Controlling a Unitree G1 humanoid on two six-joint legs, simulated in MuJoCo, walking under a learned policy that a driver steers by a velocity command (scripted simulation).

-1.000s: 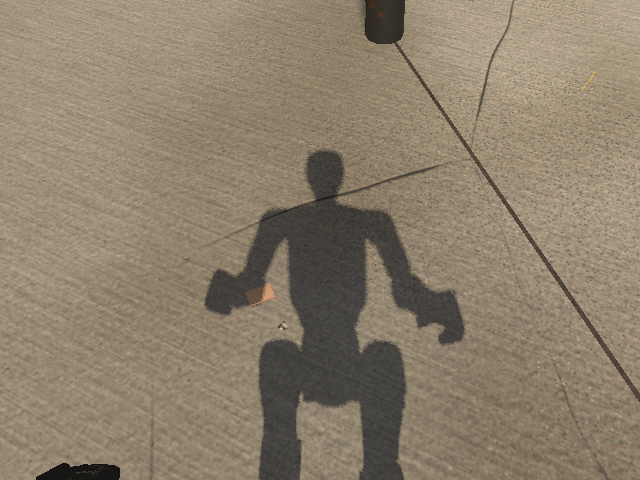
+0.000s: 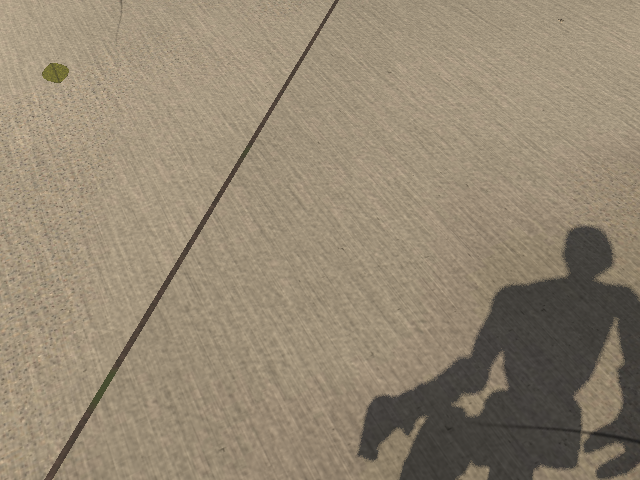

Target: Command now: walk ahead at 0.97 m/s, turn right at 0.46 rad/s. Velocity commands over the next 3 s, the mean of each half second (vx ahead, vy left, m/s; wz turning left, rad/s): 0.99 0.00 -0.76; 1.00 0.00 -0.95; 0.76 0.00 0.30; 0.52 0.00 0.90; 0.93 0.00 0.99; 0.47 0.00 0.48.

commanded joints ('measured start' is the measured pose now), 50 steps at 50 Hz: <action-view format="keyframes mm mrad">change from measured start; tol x64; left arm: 1 -83 41 8 -59 -11 -5 -14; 50 -342 85 -15 -266 45 -2 -62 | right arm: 1 -23 -46 -1 -33 7 -45 8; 50 146 -203 -15 1 -6 -21 -50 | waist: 1 -4 88 166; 50 26 132 39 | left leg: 1 -227 201 17 -236 654 -105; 9 18 326 73 307 1654 -169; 13 -906 55 -284 1555 -193 -166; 26 -430 187 -184 257 415 -185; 33 340 625 -1131 -123 -663 5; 50 -19 385 82 -26 1330 -129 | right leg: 1 21 35 -94 -143 161 -18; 13 1149 -84 584 -719 -25 -488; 27 515 119 337 -951 212 -158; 33 -94 222 77 239 -306 -64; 50 299 210 -237 -456 49 -134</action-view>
